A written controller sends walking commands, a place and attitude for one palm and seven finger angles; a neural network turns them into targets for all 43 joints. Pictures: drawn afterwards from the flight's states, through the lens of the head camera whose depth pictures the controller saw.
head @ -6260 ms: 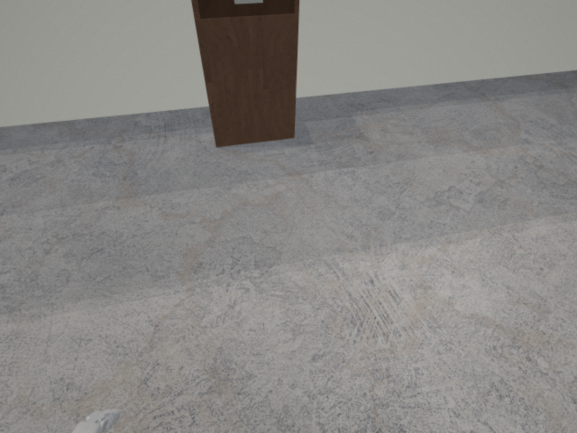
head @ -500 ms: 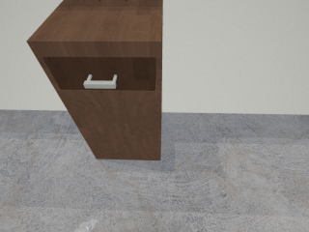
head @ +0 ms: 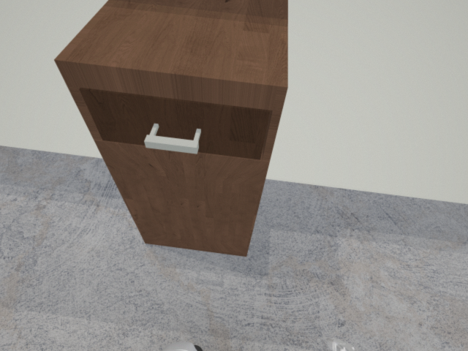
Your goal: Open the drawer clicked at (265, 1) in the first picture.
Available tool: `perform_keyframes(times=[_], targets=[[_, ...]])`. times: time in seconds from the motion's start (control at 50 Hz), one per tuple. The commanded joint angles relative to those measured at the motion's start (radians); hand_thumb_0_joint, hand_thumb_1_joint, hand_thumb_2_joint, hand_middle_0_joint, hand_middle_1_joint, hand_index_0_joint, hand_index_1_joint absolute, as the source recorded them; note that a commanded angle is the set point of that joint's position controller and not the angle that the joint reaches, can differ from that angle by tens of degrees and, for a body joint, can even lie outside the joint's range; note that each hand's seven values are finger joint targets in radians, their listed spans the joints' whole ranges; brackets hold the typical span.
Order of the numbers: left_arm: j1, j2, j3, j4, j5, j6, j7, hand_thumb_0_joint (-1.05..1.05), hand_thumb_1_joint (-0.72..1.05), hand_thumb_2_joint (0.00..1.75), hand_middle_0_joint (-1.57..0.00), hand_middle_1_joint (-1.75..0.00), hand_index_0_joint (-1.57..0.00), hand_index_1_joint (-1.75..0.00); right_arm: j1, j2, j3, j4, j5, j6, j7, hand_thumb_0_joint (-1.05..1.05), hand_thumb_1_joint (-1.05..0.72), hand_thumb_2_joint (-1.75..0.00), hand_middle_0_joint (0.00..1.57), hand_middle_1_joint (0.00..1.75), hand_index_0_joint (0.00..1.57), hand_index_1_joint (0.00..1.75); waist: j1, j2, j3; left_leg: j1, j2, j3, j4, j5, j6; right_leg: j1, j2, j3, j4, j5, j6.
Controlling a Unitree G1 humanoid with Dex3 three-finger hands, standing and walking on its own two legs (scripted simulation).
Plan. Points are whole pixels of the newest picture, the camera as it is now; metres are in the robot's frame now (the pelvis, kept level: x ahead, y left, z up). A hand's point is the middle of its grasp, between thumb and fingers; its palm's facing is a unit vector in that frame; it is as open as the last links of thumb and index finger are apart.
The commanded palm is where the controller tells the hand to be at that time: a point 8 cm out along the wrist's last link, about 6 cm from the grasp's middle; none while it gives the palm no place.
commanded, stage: come to a stop and stand still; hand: left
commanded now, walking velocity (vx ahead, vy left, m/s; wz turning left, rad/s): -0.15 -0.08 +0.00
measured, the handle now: (174, 137) +0.53 +0.20 -0.01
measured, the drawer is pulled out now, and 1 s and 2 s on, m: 0.00 0.00 0.00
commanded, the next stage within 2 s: none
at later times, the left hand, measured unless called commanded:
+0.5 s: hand out of the picture -0.01 +0.09 -0.15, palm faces +0.05 -0.97 -0.25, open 7.3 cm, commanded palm none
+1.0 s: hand out of the picture -0.11 +0.07 -0.17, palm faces +0.10 -0.98 -0.16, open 7.4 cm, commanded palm none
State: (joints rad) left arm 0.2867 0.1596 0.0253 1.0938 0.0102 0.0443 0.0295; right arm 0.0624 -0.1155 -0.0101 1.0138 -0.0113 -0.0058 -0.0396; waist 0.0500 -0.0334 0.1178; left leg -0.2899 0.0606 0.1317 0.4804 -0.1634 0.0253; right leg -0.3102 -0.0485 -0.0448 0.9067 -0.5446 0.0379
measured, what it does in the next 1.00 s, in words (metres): steps to the right: right foot, then left foot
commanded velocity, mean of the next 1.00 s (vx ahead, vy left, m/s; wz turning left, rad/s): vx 0.00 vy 0.00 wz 0.00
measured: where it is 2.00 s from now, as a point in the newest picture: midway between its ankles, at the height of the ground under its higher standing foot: outside the picture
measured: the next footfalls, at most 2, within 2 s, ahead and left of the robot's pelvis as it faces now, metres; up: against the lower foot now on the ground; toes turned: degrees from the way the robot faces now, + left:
right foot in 0.24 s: +0.00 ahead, -0.17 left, +0.00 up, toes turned -4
left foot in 0.58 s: -0.10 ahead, +0.04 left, +0.00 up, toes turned +4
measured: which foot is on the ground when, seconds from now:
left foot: down 0.00-0.24, up 0.26-0.56, down 0.58-1.00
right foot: up 0.00-0.22, down 0.24-1.00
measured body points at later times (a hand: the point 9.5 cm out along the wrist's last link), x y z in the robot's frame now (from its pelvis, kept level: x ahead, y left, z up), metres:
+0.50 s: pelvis -0.06 -0.10 +0.00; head -0.04 -0.13 +0.45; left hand -0.01 +0.14 -0.13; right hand -0.06 -0.34 -0.17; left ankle -0.11 +0.05 -0.70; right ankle -0.04 -0.17 -0.74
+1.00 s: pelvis -0.08 -0.09 +0.01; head -0.07 -0.09 +0.46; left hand -0.11 +0.12 -0.16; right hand -0.11 -0.30 -0.16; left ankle -0.14 +0.03 -0.74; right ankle -0.04 -0.17 -0.74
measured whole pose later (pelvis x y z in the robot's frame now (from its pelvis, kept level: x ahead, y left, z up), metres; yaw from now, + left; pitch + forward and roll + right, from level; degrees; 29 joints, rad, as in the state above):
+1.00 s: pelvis -0.08 -0.09 +0.01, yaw +1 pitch +0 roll +0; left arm 0.30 0.12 0.02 1.15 0.00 0.02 0.02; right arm 0.34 -0.11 0.00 1.14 -0.02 0.01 -0.04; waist 0.02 0.00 0.02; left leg -0.10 0.03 0.03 0.39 -0.29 -0.01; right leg -0.23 0.02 -0.12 0.37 -0.13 -0.06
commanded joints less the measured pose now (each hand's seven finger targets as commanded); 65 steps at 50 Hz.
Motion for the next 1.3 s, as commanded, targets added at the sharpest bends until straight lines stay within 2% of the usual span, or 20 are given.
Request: perform_keyframes(times=[0.0,0.1,0.16,0.18,0.2,0.22,0.24,0.26,0.32,0.36,0.4,0.46,0.52,0.56,0.6,0.66,0.72,0.82,0.9,1.28], targets=[[0.074,0.092,0.043,-0.079,0.006,0.005,0.006,0.00,0.90,0.90,-0.20,-0.30,-0.20,-0.30,0.127,-0.240,-0.078,-0.019,-0.002,0.021,-0.019,0.00,-0.90,-0.90,0.20,0.30,0.20,0.30,-0.059,0.139,-0.238,0.239,0.305,-0.191,-0.096,0.662,0.168,-0.125,-0.006,0.056,0.163,0.043,0.007],[0.066,0.059,0.046,-0.118,0.006,0.010,-0.003,0.00,0.90,0.90,-0.20,-0.30,-0.20,-0.30,0.052,-0.227,-0.088,-0.052,-0.014,0.027,0.002,0.00,-0.90,-0.90,0.20,0.30,0.20,0.30,-0.041,0.244,-0.195,0.048,0.266,-0.183,-0.166,0.169,0.129,-0.005,-0.016,0.011,-0.048,0.085,-0.008],[0.128,0.068,0.045,-0.099,0.009,-0.002,-0.004,0.00,0.90,0.90,-0.20,-0.30,-0.20,-0.30,0.034,-0.227,-0.090,-0.060,-0.014,0.041,0.014,0.00,-0.90,-0.90,0.20,0.30,0.20,0.30,-0.009,0.227,-0.156,-0.093,0.213,-0.186,-0.150,-0.167,0.074,0.156,0.009,-0.036,-0.296,0.201,-0.018],[0.164,0.093,0.048,-0.088,0.015,-0.007,-0.004,0.00,0.90,0.90,-0.20,-0.30,-0.20,-0.30,0.046,-0.206,-0.089,-0.062,-0.009,0.047,0.017,0.00,-0.90,-0.90,0.20,0.30,0.20,0.30,0.004,0.137,-0.144,-0.152,0.148,-0.144,-0.079,-0.249,0.032,0.213,-0.002,-0.026,-0.429,0.264,-0.019],[0.135,0.166,0.053,-0.106,0.031,-0.021,0.000,0.00,0.90,0.90,-0.20,-0.30,-0.20,-0.30,0.087,-0.138,-0.078,-0.069,0.001,0.057,0.022,0.00,-0.90,-0.90,0.20,0.30,0.20,0.30,-0.013,-0.117,-0.104,-0.194,0.030,-0.063,0.138,-0.316,-0.035,0.134,-0.157,0.192,-0.637,0.143,-0.063],[0.026,0.240,0.054,-0.151,0.030,-0.021,0.002,0.00,0.90,0.90,-0.20,-0.30,-0.20,-0.30,0.064,-0.095,-0.067,-0.100,0.002,0.064,0.033,0.00,-0.90,-0.90,0.20,0.30,0.20,0.30,-0.025,-0.282,-0.034,-0.188,-0.022,-0.080,0.315,-0.363,-0.051,-0.073,-0.317,0.383,-0.764,0.014,-0.142],[-0.038,0.236,0.049,-0.177,0.025,-0.018,0.005,0.00,0.90,0.90,-0.20,-0.30,-0.20,-0.30,0.049,-0.130,-0.073,-0.101,-0.003,0.071,0.035,0.00,-0.90,-0.90,0.20,0.30,0.20,0.30,-0.025,-0.206,-0.021,-0.125,-0.009,-0.151,0.426,-0.347,-0.034,-0.199,-0.328,0.359,-0.798,-0.102,-0.182],[-0.093,0.220,0.054,-0.187,0.026,-0.023,0.009,0.00,0.90,0.90,-0.20,-0.30,-0.20,-0.30,0.061,-0.130,-0.075,-0.088,-0.007,0.075,0.036,0.00,-0.90,-0.90,0.20,0.30,0.20,0.30,-0.047,-0.236,0.009,-0.143,-0.012,-0.179,0.480,-0.298,-0.022,-0.235,-0.277,0.333,-0.794,-0.109,-0.164],[-0.147,0.159,0.038,-0.183,0.015,-0.031,0.006,0.00,0.90,0.90,-0.20,-0.30,-0.20,-0.30,0.188,-0.139,-0.075,-0.014,-0.008,0.066,0.035,0.00,-0.90,-0.90,0.20,0.30,0.20,0.30,-0.098,-0.137,-0.014,-0.120,-0.019,-0.150,0.566,-0.181,-0.029,-0.152,-0.182,0.168,-0.717,0.107,-0.134],[-0.106,0.151,0.036,-0.174,0.013,-0.041,0.004,0.00,0.90,0.90,-0.20,-0.30,-0.20,-0.30,0.222,-0.129,-0.067,0.002,-0.007,0.053,0.033,0.00,-0.90,-0.90,0.20,0.30,0.20,0.30,-0.081,-0.098,-0.070,-0.120,-0.023,-0.131,0.498,-0.180,-0.039,-0.015,-0.166,0.135,-0.675,0.238,-0.147],[-0.034,0.151,0.036,-0.150,0.011,-0.046,0.006,0.00,0.90,0.90,-0.20,-0.30,-0.20,-0.30,0.189,-0.122,-0.059,-0.002,-0.004,0.043,0.027,0.00,-0.90,-0.90,0.20,0.30,0.20,0.30,-0.039,-0.068,-0.095,-0.114,-0.015,-0.122,0.377,-0.235,-0.047,0.093,-0.193,0.175,-0.657,0.336,-0.183],[0.018,0.156,0.041,-0.111,0.011,-0.051,0.007,0.00,0.90,0.90,-0.20,-0.30,-0.20,-0.30,0.193,-0.102,-0.043,0.004,0.000,0.032,0.017,0.00,-0.90,-0.90,0.20,0.30,0.20,0.30,-0.014,-0.070,-0.137,-0.065,-0.010,-0.113,0.160,-0.292,-0.046,0.211,-0.212,0.219,-0.627,0.480,-0.211],[-0.009,0.141,0.033,-0.081,-0.004,-0.053,0.008,0.00,0.90,0.90,-0.20,-0.30,-0.20,-0.30,0.290,-0.089,-0.030,0.060,0.004,0.018,0.007,0.00,-0.90,-0.90,0.20,0.30,0.20,0.30,-0.047,-0.073,-0.170,0.104,-0.010,-0.128,-0.102,-0.113,-0.034,0.203,-0.172,0.188,-0.589,0.506,-0.156],[-0.007,0.091,0.019,-0.069,-0.016,-0.055,0.005,0.00,0.90,0.90,-0.20,-0.30,-0.20,-0.30,0.314,-0.118,-0.022,0.088,-0.003,0.001,-0.001,0.00,-0.90,-0.90,0.20,0.30,0.20,0.30,-0.038,0.035,-0.171,0.172,0.058,-0.196,-0.137,0.057,0.001,0.156,-0.082,0.121,-0.566,0.497,-0.081],[-0.015,0.087,0.019,-0.058,-0.012,-0.055,0.008,0.00,0.90,0.90,-0.20,-0.30,-0.20,-0.30,0.307,-0.128,-0.019,0.094,-0.004,0.004,-0.007,0.00,-0.90,-0.90,0.20,0.30,0.20,0.30,-0.034,0.020,-0.167,0.133,0.069,-0.166,-0.101,0.019,0.002,0.187,-0.066,0.110,-0.598,0.492,-0.037],[-0.029,0.106,0.022,-0.032,-0.011,-0.046,0.006,0.00,0.90,0.90,-0.20,-0.30,-0.20,-0.30,0.306,-0.098,-0.012,0.112,-0.004,0.010,-0.004,0.00,-0.90,-0.90,0.20,0.30,0.20,0.30,-0.034,0.116,-0.114,0.062,0.052,-0.159,-0.148,-0.082,-0.006,0.219,-0.067,0.100,-0.612,0.390,-0.043],[-0.024,0.106,0.019,-0.015,-0.007,-0.041,0.005,0.00,0.90,0.90,-0.20,-0.30,-0.20,-0.30,0.318,-0.087,-0.011,0.114,-0.006,0.021,-0.004,0.00,-0.90,-0.90,0.20,0.30,0.20,0.30,-0.040,0.058,-0.024,0.040,0.034,-0.145,-0.150,-0.156,-0.011,0.151,-0.068,0.123,-0.672,0.243,-0.045],[0.002,0.089,0.012,-0.001,-0.005,-0.040,0.004,0.00,0.90,0.90,-0.20,-0.30,-0.20,-0.30,0.356,-0.081,-0.006,0.118,-0.007,0.021,-0.004,0.00,-0.90,-0.90,0.20,0.30,0.20,0.30,-0.048,0.018,0.008,0.045,0.027,-0.141,-0.164,-0.182,-0.004,0.103,-0.063,0.127,-0.695,0.169,-0.051],[0.026,0.075,0.010,0.006,-0.005,-0.047,0.004,0.00,0.90,0.90,-0.20,-0.30,-0.20,-0.30,0.373,-0.077,-0.004,0.116,-0.007,0.011,-0.004,0.00,-0.90,-0.90,0.20,0.30,0.20,0.30,-0.050,0.022,-0.037,0.052,0.028,-0.146,-0.174,-0.159,0.000,0.131,-0.064,0.115,-0.673,0.215,-0.056],[0.088,0.026,-0.015,0.048,-0.005,-0.060,0.011,0.00,0.90,0.90,-0.20,-0.30,-0.20,-0.30,0.393,-0.064,0.010,0.134,0.004,-0.018,-0.014,0.00,-0.90,-0.90,0.20,0.30,0.20,0.30,-0.040,0.038,-0.029,0.063,0.059,-0.171,-0.205,-0.021,0.005,0.172,-0.065,0.056,-0.562,0.472,-0.067]])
